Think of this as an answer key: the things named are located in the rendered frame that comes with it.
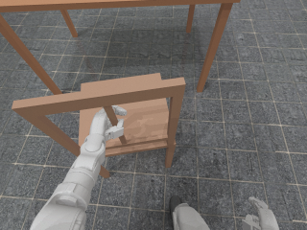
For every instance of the left robot forearm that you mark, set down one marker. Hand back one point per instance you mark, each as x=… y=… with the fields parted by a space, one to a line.
x=75 y=189

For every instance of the table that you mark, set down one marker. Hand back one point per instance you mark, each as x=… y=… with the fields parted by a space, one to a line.
x=64 y=5

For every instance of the right robot hand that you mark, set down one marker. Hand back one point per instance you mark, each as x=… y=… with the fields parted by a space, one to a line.
x=265 y=220

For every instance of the right robot foot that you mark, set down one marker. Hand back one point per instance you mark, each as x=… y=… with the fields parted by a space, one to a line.
x=173 y=203

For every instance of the right robot shin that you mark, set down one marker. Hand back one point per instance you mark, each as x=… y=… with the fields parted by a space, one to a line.
x=182 y=205

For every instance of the left robot hand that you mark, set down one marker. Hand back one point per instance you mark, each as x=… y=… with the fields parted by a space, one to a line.
x=102 y=125

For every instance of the chair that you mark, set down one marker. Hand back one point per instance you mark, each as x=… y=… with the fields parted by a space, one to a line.
x=148 y=125

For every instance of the left robot upper arm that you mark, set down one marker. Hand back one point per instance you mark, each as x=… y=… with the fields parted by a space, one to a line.
x=60 y=217

